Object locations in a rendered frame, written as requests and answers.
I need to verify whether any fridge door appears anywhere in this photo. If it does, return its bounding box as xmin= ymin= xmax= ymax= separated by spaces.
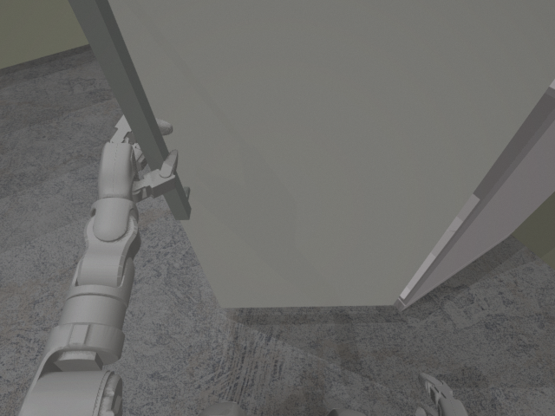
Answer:
xmin=108 ymin=0 xmax=555 ymax=308

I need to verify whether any robot left hand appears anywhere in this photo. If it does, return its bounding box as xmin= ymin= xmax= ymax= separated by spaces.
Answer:
xmin=98 ymin=114 xmax=178 ymax=204

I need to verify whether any robot left upper arm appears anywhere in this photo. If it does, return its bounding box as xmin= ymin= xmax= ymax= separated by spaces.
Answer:
xmin=23 ymin=370 xmax=122 ymax=416

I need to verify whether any handle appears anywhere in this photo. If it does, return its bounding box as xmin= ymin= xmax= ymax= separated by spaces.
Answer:
xmin=68 ymin=0 xmax=192 ymax=220

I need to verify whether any robot right hand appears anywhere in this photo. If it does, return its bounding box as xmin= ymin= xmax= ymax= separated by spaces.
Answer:
xmin=415 ymin=373 xmax=468 ymax=416

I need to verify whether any robot left forearm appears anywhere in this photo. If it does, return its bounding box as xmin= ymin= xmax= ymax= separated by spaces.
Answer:
xmin=16 ymin=198 xmax=141 ymax=416

